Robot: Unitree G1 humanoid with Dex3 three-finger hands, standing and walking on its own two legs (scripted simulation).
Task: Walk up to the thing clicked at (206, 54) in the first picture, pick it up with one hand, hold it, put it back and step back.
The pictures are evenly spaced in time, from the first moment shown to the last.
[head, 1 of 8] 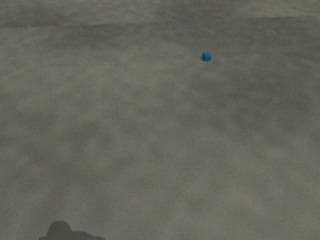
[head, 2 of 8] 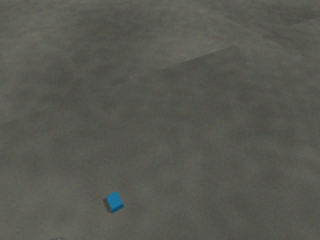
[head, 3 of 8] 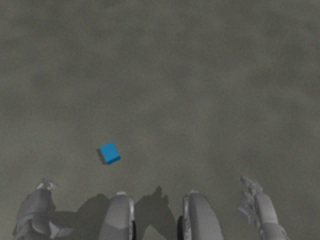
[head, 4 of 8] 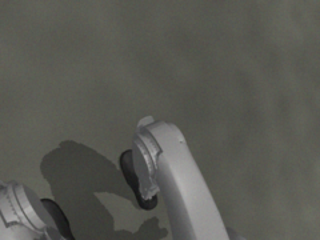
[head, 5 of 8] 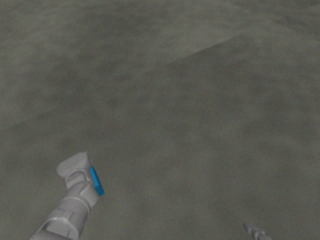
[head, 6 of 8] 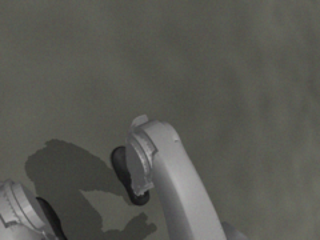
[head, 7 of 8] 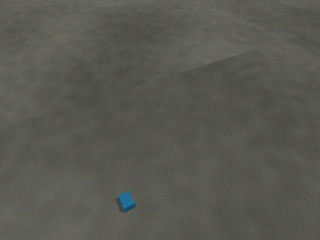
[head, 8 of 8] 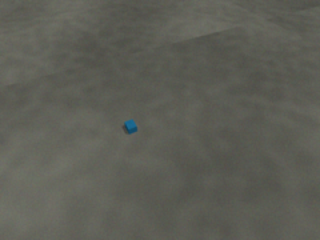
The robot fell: no
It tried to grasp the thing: yes
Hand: left
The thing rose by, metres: 0.67
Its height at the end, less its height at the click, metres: +0.00
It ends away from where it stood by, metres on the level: 0.00
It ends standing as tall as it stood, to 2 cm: yes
